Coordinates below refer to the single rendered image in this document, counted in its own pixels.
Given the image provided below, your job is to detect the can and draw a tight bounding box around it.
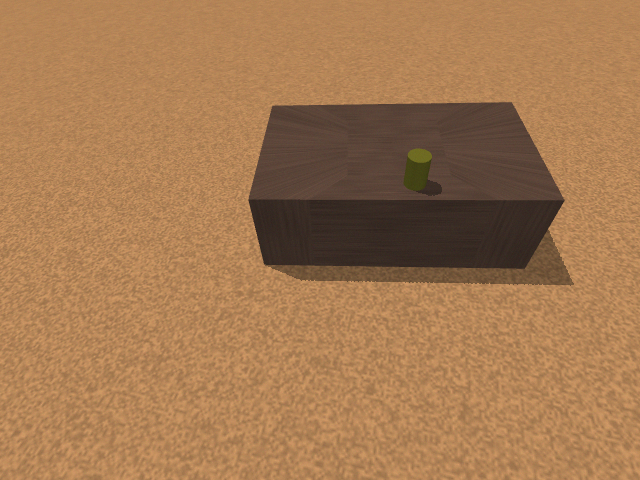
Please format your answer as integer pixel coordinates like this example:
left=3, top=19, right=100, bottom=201
left=403, top=149, right=432, bottom=191

